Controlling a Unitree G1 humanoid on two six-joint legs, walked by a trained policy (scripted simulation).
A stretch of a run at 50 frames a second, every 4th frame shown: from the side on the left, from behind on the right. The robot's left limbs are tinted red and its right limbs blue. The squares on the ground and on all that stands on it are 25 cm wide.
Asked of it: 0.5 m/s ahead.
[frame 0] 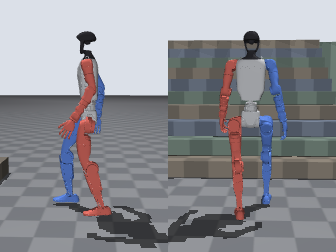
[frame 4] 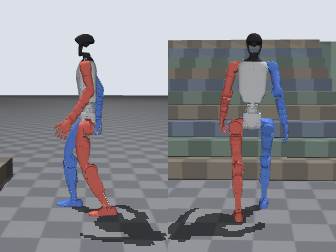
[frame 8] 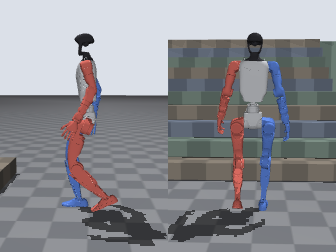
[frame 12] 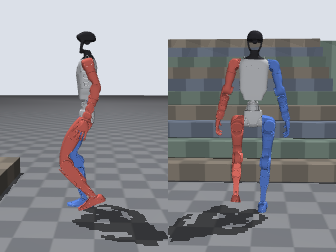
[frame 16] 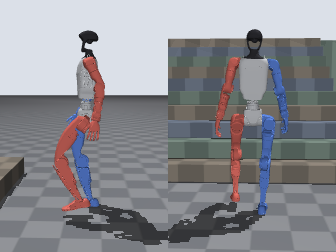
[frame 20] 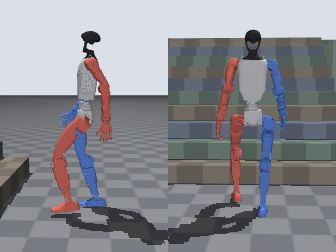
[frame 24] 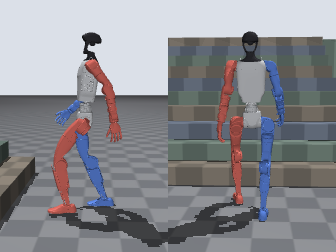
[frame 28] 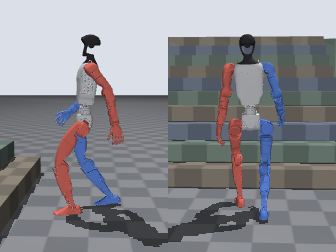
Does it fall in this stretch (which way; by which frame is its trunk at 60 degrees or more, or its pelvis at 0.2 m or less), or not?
no
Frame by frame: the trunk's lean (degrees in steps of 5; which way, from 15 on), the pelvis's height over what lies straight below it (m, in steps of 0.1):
0: 0, 0.8
4: 5, 0.8
8: 5, 0.8
12: 0, 0.8
16: 5, 0.8
20: 5, 0.8
24: 5, 0.8
28: 5, 0.7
